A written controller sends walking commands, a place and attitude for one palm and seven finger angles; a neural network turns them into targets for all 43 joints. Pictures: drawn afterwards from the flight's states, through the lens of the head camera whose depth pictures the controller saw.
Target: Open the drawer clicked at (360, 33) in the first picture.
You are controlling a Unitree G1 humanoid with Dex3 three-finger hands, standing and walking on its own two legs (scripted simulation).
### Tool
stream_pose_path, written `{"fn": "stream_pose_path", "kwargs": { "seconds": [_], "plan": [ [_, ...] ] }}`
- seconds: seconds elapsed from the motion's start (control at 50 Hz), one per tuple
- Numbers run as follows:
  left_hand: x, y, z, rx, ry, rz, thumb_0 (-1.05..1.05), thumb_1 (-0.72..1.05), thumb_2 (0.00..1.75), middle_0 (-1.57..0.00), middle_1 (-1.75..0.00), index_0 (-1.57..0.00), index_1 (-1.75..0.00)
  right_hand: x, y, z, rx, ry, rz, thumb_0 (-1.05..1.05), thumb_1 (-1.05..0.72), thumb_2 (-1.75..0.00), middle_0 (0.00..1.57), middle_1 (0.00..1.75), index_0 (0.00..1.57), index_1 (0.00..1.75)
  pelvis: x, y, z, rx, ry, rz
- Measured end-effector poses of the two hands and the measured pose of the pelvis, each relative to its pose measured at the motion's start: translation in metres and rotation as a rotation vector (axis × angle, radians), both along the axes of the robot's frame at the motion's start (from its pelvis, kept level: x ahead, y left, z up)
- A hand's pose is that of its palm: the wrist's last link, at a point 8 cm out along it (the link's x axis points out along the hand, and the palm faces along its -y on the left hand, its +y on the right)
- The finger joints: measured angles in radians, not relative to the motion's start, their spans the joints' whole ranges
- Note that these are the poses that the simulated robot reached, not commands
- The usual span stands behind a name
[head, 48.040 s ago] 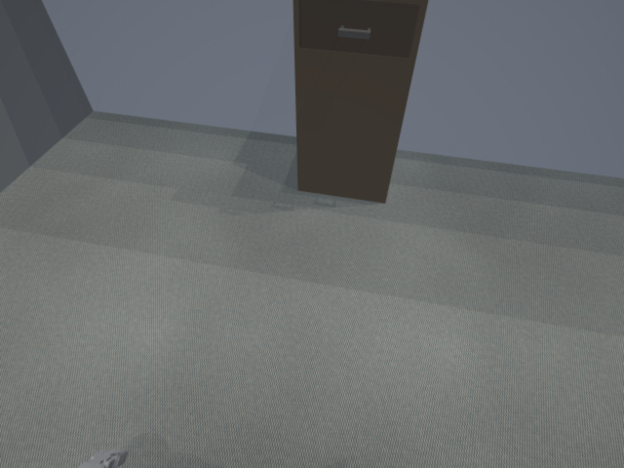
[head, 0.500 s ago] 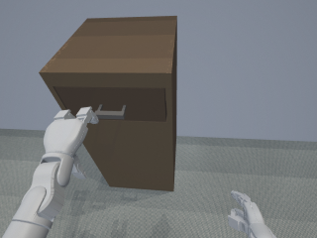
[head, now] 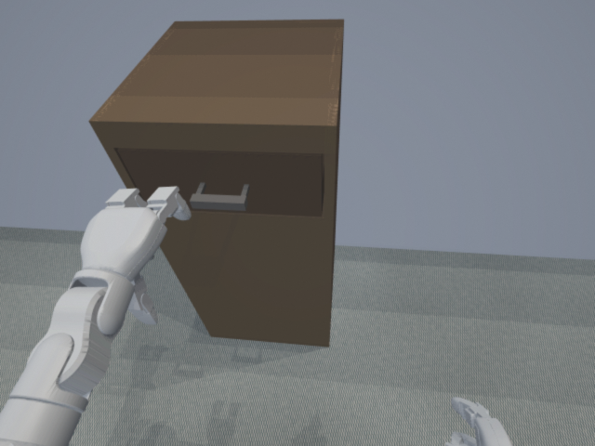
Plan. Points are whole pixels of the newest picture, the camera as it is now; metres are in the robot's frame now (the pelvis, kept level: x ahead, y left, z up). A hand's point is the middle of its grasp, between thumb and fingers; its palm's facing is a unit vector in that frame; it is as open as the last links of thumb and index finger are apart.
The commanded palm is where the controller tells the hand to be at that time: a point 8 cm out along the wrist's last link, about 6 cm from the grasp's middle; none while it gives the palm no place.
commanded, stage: move the hooked fingers above the handle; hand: left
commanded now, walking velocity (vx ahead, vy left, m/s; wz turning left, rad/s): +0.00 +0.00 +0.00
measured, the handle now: (221, 195) +0.53 +0.23 +0.00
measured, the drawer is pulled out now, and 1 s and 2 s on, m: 0.00 0.00 0.00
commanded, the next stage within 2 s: none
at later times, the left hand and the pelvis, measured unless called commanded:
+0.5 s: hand (170, 238) +0.35 +0.23 +0.09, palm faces +0.02 -0.07 -1.00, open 13.8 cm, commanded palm +0.33 +0.24 +0.15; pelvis +0.00 -0.02 +0.00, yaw +0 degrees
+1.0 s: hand (190, 214) +0.41 +0.23 +0.07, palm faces -0.01 -0.06 -1.00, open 13.8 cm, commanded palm +0.39 +0.24 +0.13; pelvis +0.03 -0.02 -0.01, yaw -1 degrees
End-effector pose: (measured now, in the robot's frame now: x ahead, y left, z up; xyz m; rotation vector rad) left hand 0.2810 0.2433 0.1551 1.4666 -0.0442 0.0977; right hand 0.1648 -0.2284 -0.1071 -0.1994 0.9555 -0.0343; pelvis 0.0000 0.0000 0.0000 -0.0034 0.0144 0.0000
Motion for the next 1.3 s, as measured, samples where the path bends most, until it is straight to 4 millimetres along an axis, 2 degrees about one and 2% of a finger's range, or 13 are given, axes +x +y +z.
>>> {"fn": "stream_pose_path", "kwargs": {
  "seconds": [0.18, 0.32, 0.46, 0.62, 0.76, 0.92, 1.12, 1.3],
  "plan": [
    [0.000, -0.006, -0.001, 0.005, 0.029, 0.029, -0.01, -0.49, 0.30, -0.32, -1.20, -0.32, -1.20, 0.008, 0.005, 0.005, 0.025, -0.055, 0.007, 0.01, -0.91, -0.90, 0.20, 0.30, 0.20, 0.30, -0.005, -0.005, 0.001, 0.003, -0.012, 0.001],
    [0.018, -0.014, -0.009, 0.023, 0.068, 0.009, -0.01, -0.49, 0.30, -0.32, -1.20, -0.32, -1.20, 0.012, 0.003, 0.007, 0.017, -0.074, 0.013, 0.01, -0.91, -0.90, 0.20, 0.30, 0.20, 0.30, -0.006, -0.012, 0.000, 0.005, -0.006, 0.008],
    [0.040, -0.011, -0.009, 0.029, 0.070, 0.024, 0.00, -0.49, 0.30, -0.32, -1.20, -0.32, -1.20, 0.002, -0.015, 0.002, -0.005, -0.036, -0.024, 0.01, -0.91, -0.90, 0.20, 0.30, 0.20, 0.30, -0.001, -0.018, -0.001, 0.006, 0.017, 0.002],
    [0.061, -0.012, -0.020, 0.032, 0.104, 0.014, -0.01, -0.49, 0.30, -0.32, -1.20, -0.32, -1.20, -0.015, -0.039, -0.008, -0.045, 0.041, -0.080, 0.01, -0.91, -0.90, 0.20, 0.30, 0.20, 0.30, 0.009, -0.021, -0.004, 0.008, 0.051, -0.005],
    [0.081, -0.012, -0.026, 0.039, 0.092, 0.011, -0.01, -0.49, 0.30, -0.32, -1.20, -0.32, -1.20, -0.023, -0.050, -0.015, -0.063, 0.092, -0.122, 0.01, -0.91, -0.90, 0.20, 0.30, 0.20, 0.30, 0.018, -0.022, -0.007, 0.009, 0.085, -0.009],
    [0.105, -0.010, -0.030, 0.044, 0.105, 0.031, -0.01, -0.49, 0.30, -0.32, -1.20, -0.32, -1.20, -0.023, -0.049, -0.019, -0.053, 0.118, -0.147, 0.01, -0.91, -0.90, 0.20, 0.30, 0.20, 0.30, 0.025, -0.021, -0.009, 0.009, 0.116, -0.013],
    [0.120, -0.011, -0.037, 0.044, 0.115, 0.017, 0.00, -0.49, 0.30, -0.32, -1.20, -0.32, -1.20, -0.023, -0.043, -0.022, -0.046, 0.132, -0.160, 0.01, -0.91, -0.90, 0.20, 0.30, 0.20, 0.30, 0.030, -0.017, -0.012, 0.006, 0.139, -0.016],
    [0.139, -0.006, -0.044, 0.056, 0.136, 0.022, 0.00, -0.49, 0.30, -0.32, -1.20, -0.32, -1.20, -0.040, -0.043, -0.025, -0.067, 0.179, -0.179, 0.01, -0.91, -0.90, 0.20, 0.30, 0.20, 0.30, 0.027, -0.014, -0.015, 0.000, 0.161, -0.010]
  ]
}}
